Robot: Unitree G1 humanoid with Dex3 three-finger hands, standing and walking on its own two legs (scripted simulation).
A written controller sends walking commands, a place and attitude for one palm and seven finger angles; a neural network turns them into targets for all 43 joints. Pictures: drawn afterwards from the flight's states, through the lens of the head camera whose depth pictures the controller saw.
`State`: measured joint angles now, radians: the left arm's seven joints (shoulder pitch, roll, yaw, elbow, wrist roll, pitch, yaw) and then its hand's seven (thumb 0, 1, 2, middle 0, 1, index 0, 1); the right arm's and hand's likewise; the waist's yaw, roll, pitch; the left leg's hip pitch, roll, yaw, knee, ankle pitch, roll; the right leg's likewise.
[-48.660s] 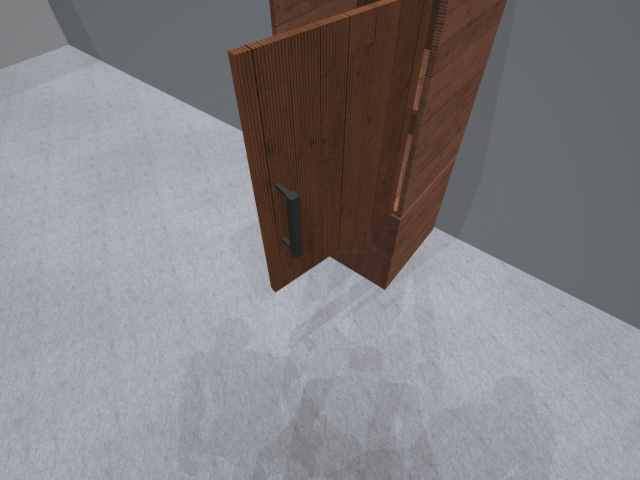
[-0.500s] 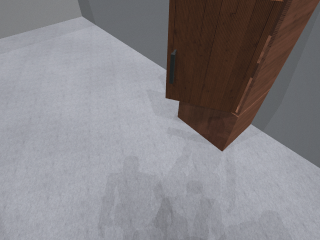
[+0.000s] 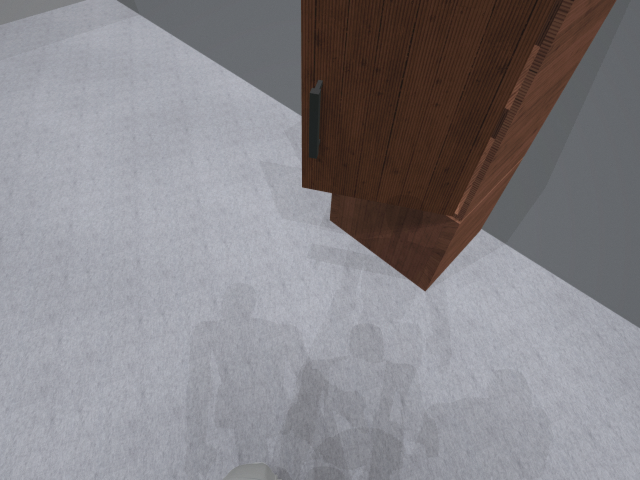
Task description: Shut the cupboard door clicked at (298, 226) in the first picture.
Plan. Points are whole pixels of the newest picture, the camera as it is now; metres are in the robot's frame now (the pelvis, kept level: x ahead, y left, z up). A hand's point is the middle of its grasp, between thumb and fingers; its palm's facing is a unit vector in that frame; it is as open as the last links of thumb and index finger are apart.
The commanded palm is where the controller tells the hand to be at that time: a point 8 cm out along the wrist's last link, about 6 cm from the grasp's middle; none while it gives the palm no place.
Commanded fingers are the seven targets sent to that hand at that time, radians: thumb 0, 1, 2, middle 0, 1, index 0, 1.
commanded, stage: turn to face it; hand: left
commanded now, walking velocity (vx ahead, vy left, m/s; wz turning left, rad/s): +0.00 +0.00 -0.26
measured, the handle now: (316, 120) +0.84 +0.08 -0.08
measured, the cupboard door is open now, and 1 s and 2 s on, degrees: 31 31 31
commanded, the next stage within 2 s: take the last steps up to it in 0.06 s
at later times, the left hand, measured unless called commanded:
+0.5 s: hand (198, 462) +0.15 +0.19 -0.16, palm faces -0.09 -0.97 -0.22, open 7.4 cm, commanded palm none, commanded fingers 0.00 0.90 0.90 -0.20 -0.30 -0.20 -0.30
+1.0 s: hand (257, 373) +0.28 +0.12 -0.16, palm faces -0.07 -0.98 -0.18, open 7.3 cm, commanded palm none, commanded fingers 0.00 0.90 0.90 -0.20 -0.30 -0.20 -0.30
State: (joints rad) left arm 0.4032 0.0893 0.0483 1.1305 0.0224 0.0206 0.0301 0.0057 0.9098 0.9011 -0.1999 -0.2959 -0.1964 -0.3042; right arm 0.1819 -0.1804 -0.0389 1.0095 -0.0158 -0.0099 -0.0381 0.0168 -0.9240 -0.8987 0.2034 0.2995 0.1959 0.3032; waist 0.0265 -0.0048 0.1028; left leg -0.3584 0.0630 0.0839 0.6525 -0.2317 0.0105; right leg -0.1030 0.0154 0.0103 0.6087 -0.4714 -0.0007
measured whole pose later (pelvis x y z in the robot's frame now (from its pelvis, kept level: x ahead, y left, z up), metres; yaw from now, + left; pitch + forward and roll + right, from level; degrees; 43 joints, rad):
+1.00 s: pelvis +0.26 -0.05 +0.02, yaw -6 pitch -1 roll -1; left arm 0.29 0.17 0.05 1.08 0.03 -0.04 0.01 0.00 0.93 0.90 -0.20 -0.30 -0.20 -0.30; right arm 0.21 -0.17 -0.05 1.02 -0.02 -0.02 0.00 0.01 -0.92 -0.90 0.20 0.30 0.19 0.30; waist -0.01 0.01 0.08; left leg -0.42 0.08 0.10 0.69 -0.29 0.00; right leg -0.10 0.01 -0.11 0.44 -0.33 -0.03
